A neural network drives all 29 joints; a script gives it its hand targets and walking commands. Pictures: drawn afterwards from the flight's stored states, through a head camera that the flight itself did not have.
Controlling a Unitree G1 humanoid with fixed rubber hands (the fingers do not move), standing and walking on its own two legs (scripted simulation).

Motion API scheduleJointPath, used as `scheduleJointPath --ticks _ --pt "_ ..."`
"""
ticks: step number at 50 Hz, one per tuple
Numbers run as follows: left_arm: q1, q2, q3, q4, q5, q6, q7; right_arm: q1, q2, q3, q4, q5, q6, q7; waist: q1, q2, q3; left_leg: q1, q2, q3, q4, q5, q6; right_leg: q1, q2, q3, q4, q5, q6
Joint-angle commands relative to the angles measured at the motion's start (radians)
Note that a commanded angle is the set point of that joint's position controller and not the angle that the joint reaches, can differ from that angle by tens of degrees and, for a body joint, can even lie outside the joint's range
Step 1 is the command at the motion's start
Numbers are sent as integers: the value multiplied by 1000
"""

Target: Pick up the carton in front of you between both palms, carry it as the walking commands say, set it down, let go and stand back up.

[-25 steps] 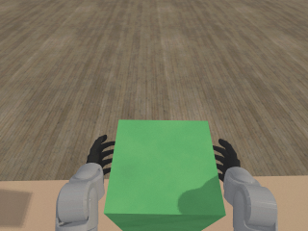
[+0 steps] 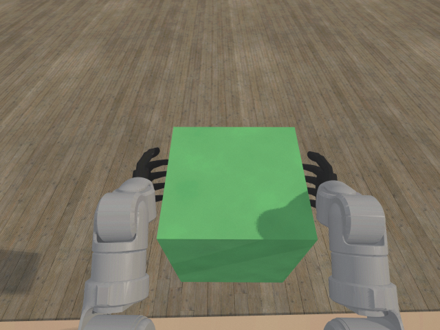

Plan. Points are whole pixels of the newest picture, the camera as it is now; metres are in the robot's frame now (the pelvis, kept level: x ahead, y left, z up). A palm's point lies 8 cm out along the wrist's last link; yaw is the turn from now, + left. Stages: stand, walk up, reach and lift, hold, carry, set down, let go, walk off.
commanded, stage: carry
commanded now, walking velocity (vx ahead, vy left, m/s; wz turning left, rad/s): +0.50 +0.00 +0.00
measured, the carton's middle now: (232, 211) +0.35 +0.00 +0.04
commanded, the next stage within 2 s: none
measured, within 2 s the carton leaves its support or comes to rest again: neither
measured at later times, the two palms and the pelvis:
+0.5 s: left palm (180, 91) +0.67 +0.12 +0.10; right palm (299, 97) +0.64 -0.17 +0.10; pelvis +0.30 +0.01 +0.01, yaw -1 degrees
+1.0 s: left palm (195, 81) +1.00 +0.12 -0.05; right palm (273, 78) +1.01 -0.17 -0.05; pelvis +0.66 -0.04 -0.11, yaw -2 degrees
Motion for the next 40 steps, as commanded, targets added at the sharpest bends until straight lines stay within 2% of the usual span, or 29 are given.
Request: scheduleJointPath --ticks 1,2,3,4,6,8,11,13,15,16,17,18,19,20,21,22,23,24,26,27,29,30,31,32,34,36,37,39,40 --pt "-611 -874 -632 49 -428 2 -234 -716 961 661 1 426 -20 236 75 -345 -508 -575 -121 -143 640 -20 35 843 -368 751 -235 -3 -212" --pt "-654 -921 -635 42 -450 -7 -240 -761 999 658 10 433 -27 233 84 -303 -483 -633 -78 -178 690 2 61 827 -336 663 -189 102 -199" --pt "-715 -972 -645 23 -477 -15 -246 -799 1041 650 7 440 -38 230 81 -182 -468 -646 -55 -191 662 45 71 788 -310 581 -160 206 -173" --pt "-790 -1022 -662 -1 -506 -23 -252 -829 1071 642 1 441 -47 224 70 -112 -460 -635 -34 -194 601 92 70 738 -294 512 -157 266 -152" --pt "-894 -1090 -680 -49 -552 -34 -256 -871 1111 629 -25 437 -61 209 59 -105 -483 -596 -22 -184 510 123 64 703 -272 444 -159 264 -130" --pt "-929 -1118 -684 -80 -570 -38 -254 -873 1123 618 -44 425 -71 193 48 -83 -481 -581 -15 -184 383 144 56 674 -264 384 -163 306 -137" --pt "-909 -1117 -686 -106 -565 -38 -247 -852 1118 619 -71 399 -78 174 66 -120 -487 -567 -44 -124 163 208 44 701 -223 302 -151 451 -141" --pt "-873 -1101 -694 -117 -546 -36 -244 -834 1105 626 -99 382 -80 167 73 -153 -495 -501 -81 -73 66 300 43 702 -184 225 -121 608 -116" --pt "-831 -1078 -701 -131 -529 -34 -241 -819 1079 641 -137 373 -77 166 78 -167 -494 -444 -110 -38 -58 356 51 717 -152 163 -79 651 -95" --pt "-817 -1066 -704 -133 -517 -30 -238 -806 1066 647 -147 368 -73 169 65 -193 -511 -406 -100 -31 22 496 72 712 -165 128 -7 729 -88" --pt "-785 -1046 -709 -126 -508 -27 -236 -784 1053 655 -154 369 -67 174 41 -187 -531 -374 -106 -41 9 450 88 699 -173 130 52 792 -88" --pt "-775 -1033 -712 -121 -497 -22 -233 -772 1043 657 -155 370 -61 181 0 -168 -529 -296 -128 -20 -56 415 103 656 -161 102 130 857 -69" --pt "-757 -1022 -716 -109 -486 -18 -231 -754 1032 660 -148 371 -55 190 -71 -110 -525 -129 -148 8 -188 470 108 549 -135 51 282 847 -37" --pt "-750 -1013 -720 -103 -476 -15 -229 -721 1016 661 -137 376 -49 200 -154 -17 -537 131 -81 -86 -242 648 115 324 -95 55 475 620 -12" --pt "-721 -1022 -726 -100 -467 -1 -231 -710 994 657 -107 373 -49 209 -92 320 -607 420 141 -503 -232 1052 264 -12 90 100 699 -280 32" --pt "-714 -992 -710 -87 -445 5 -228 -698 1001 669 -86 393 -41 220 -105 309 -614 616 232 -672 -191 1007 381 -314 99 184 855 -467 60" --pt "-712 -968 -690 -85 -424 6 -222 -721 1033 688 -90 420 -39 234 -149 207 -570 650 233 -668 -175 934 390 -451 64 222 892 -484 65" --pt "-715 -967 -674 -83 -408 2 -217 -762 1059 703 -108 451 -39 246 -147 58 -494 575 206 -610 -171 899 324 -473 26 232 763 -444 51" --pt "-714 -958 -641 -73 -373 -8 -205 -860 1111 742 -143 511 -47 262 -138 -33 -449 438 189 -582 -205 830 277 -385 0 226 551 -369 61" --pt "-709 -957 -631 -76 -363 -15 -200 -903 1122 758 -167 538 -54 267 -131 -45 -434 353 186 -575 -235 789 275 -306 0 223 455 -367 69" --pt "-720 -950 -623 -87 -343 -24 -187 -958 1127 766 -190 573 -64 272 -123 9 -455 344 183 -541 -206 860 279 -286 -2 203 462 -211 66" --pt "-702 -937 -620 -107 -334 -22 -181 -940 1128 771 -211 580 -64 267 -155 10 -417 369 108 -473 -169 778 244 -353 -5 200 331 -82 62" --pt "-731 -931 -621 -121 -326 -23 -173 -928 1116 755 -193 576 -63 266 -175 44 -406 374 76 -454 -152 809 237 -356 17 157 259 15 60" --pt "-701 -914 -610 -120 -311 -20 -168 -911 1114 751 -172 581 -61 266 -175 47 -387 269 26 -411 -132 634 217 -250 15 157 97 214 54" --pt "-662 -877 -593 -92 -276 -18 -162 -849 1110 737 -113 576 -61 273 -171 14 -343 31 -47 -321 -127 457 189 57 74 74 -100 465 49" --pt "-637 -852 -584 -57 -258 -15 -164 -808 1094 716 -42 556 -64 282 -142 57 -325 -61 -51 -283 -44 372 168 222 66 70 -175 599 45" --pt "-630 -837 -582 -41 -263 -12 -167 -792 1087 704 -2 545 -65 286 -100 24 -325 -47 -46 -252 32 336 134 294 41 82 -255 657 46" --pt "-625 -820 -583 -9 -273 -3 -178 -741 1086 681 67 511 -64 287 2 19 -334 -34 -74 -185 248 463 97 459 -13 89 -412 687 44" --pt "-635 -820 -582 0 -285 7 -191 -736 1081 661 93 495 -64 285 50 -42 -303 -202 -113 -187 483 237 83 601 -83 156 -401 647 12"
